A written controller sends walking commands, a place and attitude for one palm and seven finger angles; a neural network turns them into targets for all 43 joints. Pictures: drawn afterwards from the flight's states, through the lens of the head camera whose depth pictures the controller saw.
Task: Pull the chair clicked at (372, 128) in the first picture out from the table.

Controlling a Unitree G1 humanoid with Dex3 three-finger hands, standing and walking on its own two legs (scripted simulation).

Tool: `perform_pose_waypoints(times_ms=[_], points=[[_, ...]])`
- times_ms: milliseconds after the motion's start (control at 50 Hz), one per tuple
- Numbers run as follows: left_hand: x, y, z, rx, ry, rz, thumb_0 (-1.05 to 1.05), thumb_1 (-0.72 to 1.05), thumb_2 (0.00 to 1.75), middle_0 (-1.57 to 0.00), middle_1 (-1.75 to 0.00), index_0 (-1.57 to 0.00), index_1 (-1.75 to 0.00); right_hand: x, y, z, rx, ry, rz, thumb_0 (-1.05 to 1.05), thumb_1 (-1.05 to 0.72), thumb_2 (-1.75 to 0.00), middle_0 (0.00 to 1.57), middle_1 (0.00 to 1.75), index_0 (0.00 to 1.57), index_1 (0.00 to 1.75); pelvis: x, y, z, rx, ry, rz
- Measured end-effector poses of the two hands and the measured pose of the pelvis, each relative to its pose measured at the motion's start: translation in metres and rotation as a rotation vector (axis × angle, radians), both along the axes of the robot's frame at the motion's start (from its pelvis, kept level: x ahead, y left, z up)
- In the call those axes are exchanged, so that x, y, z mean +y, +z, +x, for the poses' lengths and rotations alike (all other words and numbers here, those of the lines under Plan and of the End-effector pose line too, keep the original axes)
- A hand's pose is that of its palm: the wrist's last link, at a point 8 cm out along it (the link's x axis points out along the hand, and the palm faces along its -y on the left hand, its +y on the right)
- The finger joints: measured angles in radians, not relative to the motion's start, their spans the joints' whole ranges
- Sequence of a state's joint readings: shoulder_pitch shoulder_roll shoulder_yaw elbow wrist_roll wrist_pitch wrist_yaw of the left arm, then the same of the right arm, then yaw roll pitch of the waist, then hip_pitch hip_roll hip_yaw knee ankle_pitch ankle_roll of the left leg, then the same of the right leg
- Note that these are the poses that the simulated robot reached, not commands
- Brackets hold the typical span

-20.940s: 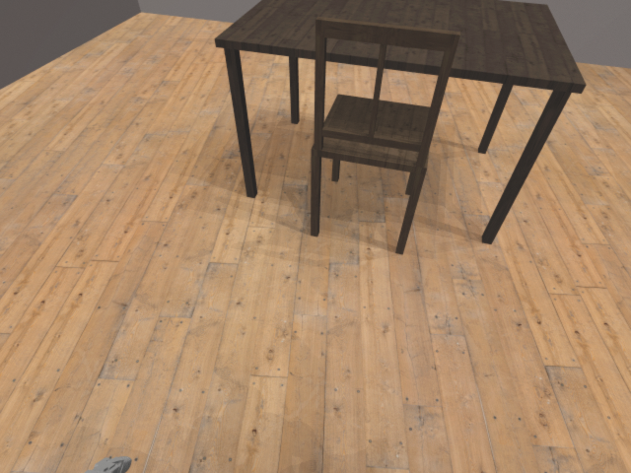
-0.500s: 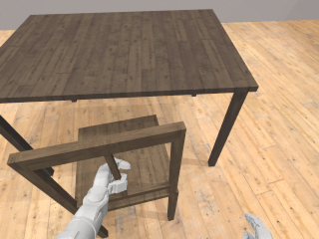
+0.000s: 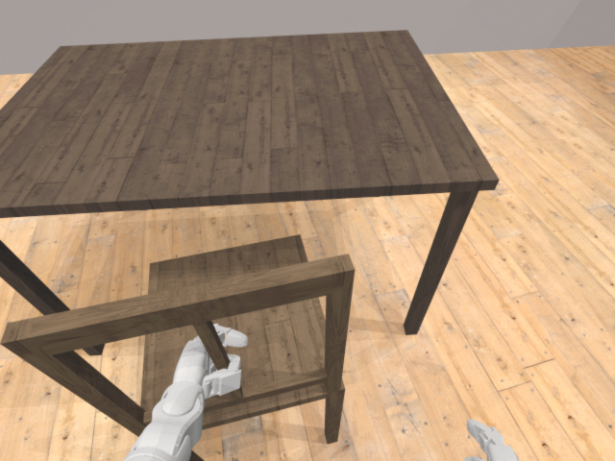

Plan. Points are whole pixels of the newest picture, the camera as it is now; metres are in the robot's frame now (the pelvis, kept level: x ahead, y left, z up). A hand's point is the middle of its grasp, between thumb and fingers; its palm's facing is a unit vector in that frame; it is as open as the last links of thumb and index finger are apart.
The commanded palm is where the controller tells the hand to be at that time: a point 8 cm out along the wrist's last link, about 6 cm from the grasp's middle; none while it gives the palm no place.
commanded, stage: open the thumb and straighten the fingers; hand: left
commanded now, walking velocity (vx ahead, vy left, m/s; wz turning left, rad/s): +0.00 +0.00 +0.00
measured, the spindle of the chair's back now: (222, 361) +0.28 +0.15 -0.08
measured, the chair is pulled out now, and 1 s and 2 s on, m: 0.19 0.19 0.19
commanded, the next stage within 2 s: draw the fingers out of the gap in 0.80 s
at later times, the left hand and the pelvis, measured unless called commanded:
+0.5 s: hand (221, 370) +0.26 +0.15 -0.08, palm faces -0.01 -0.99 -0.14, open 13.1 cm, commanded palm +0.25 +0.19 -0.05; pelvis -0.03 +0.02 -0.04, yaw +0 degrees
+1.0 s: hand (222, 373) +0.27 +0.15 -0.10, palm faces +0.00 -0.99 -0.11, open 17.4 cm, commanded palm +0.23 +0.21 -0.07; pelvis -0.04 +0.03 -0.05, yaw +0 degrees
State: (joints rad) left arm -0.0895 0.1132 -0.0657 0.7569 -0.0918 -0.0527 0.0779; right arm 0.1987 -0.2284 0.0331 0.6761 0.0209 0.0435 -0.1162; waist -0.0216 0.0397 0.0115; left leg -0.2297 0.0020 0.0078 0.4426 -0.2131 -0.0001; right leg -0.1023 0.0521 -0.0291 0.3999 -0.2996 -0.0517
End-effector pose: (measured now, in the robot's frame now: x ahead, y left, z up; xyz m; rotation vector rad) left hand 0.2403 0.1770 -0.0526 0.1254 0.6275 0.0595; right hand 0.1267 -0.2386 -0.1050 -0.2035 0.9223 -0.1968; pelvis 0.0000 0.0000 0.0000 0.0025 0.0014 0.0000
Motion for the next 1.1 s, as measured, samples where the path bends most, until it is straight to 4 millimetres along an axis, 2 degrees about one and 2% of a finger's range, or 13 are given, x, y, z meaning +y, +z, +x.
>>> perform_pose_waypoints(times_ms=[100,200,280,380,460,540,720,800,900,980,1100], points=[[0.001,0.0,0.0,-0.002,-0.006,-0.001,0.09,0.72,0.81,-0.2,-1.11,-0.5,-1.45,-0.002,0.001,-0.006,0.004,-0.011,0.006,0.01,-0.91,-0.9,0.2,0.3,0.2,0.3,0.0,0.0,-0.002,0.011,-0.002,0.0],[0.007,0.0,0.007,-0.027,-0.042,-0.006,0.06,0.61,0.76,-0.29,-1.23,-0.5,-1.45,-0.011,-0.003,-0.014,-0.017,-0.014,0.037,0.01,-0.91,-0.9,0.2,0.3,0.2,0.3,0.002,-0.011,-0.009,0.079,0.002,0.001],[0.01,0.001,0.011,-0.062,-0.063,0.005,0.04,0.38,0.65,-0.36,-1.31,-0.5,-1.45,-0.016,-0.009,-0.022,-0.041,-0.023,0.036,0.01,-0.91,-0.9,0.2,0.3,0.2,0.3,0.006,-0.021,-0.016,0.108,0.001,-0.004],[0.016,-0.003,0.013,-0.053,-0.036,0.003,0.02,-0.04,0.44,-0.39,-1.31,-0.48,-1.38,-0.014,-0.018,-0.034,-0.035,-0.033,0.031,0.01,-0.91,-0.9,0.2,0.3,0.2,0.3,0.011,-0.032,-0.024,0.124,-0.002,-0.007],[0.021,-0.004,0.009,-0.038,-0.034,0.017,0.01,-0.28,0.32,-0.38,-1.19,-0.42,-1.22,-0.005,-0.025,-0.042,-0.036,-0.037,0.039,0.01,-0.91,-0.9,0.2,0.3,0.2,0.3,0.015,-0.036,-0.029,0.126,-0.003,-0.012],[0.022,-0.009,0.006,-0.018,-0.03,0.002,0.0,-0.42,0.26,-0.32,-0.99,-0.35,-1.0,0.005,-0.031,-0.047,-0.029,-0.025,0.045,0.01,-0.91,-0.9,0.2,0.3,0.2,0.3,0.019,-0.04,-0.035,0.129,0.001,-0.017],[0.026,-0.02,0.004,-0.014,-0.028,0.005,-0.01,-0.52,0.21,-0.13,-0.4,-0.14,-0.4,0.019,-0.038,-0.053,-0.029,-0.005,0.045,0.01,-0.91,-0.9,0.2,0.3,0.2,0.3,0.025,-0.048,-0.044,0.155,0.002,-0.027],[0.028,-0.019,0.007,-0.025,-0.025,0.008,-0.01,-0.53,0.21,-0.07,-0.21,-0.08,-0.2,0.02,-0.039,-0.054,-0.027,-0.004,0.038,0.01,-0.91,-0.9,0.2,0.3,0.2,0.3,0.027,-0.049,-0.045,0.159,0.002,-0.029],[0.024,-0.016,0.012,-0.031,-0.034,0.004,-0.01,-0.53,0.2,-0.03,-0.08,-0.03,-0.08,0.019,-0.039,-0.054,-0.023,-0.004,0.028,0.01,-0.91,-0.9,0.2,0.3,0.2,0.3,0.028,-0.05,-0.044,0.161,0.003,-0.031],[0.025,-0.025,0.013,-0.001,-0.018,-0.019,-0.01,-0.53,0.2,-0.01,-0.04,-0.02,-0.03,0.016,-0.036,-0.053,-0.016,-0.007,0.019,0.01,-0.91,-0.9,0.2,0.3,0.2,0.3,0.027,-0.051,-0.042,0.175,-0.002,-0.028],[0.032,-0.026,-0.014,-0.005,-0.027,0.001,-0.01,-0.53,0.2,-0.01,-0.01,-0.01,-0.01,0.012,-0.029,-0.045,-0.05,-0.021,0.021,0.01,-0.91,-0.9,0.2,0.3,0.2,0.3,0.026,-0.049,-0.033,0.176,-0.011,-0.027]])
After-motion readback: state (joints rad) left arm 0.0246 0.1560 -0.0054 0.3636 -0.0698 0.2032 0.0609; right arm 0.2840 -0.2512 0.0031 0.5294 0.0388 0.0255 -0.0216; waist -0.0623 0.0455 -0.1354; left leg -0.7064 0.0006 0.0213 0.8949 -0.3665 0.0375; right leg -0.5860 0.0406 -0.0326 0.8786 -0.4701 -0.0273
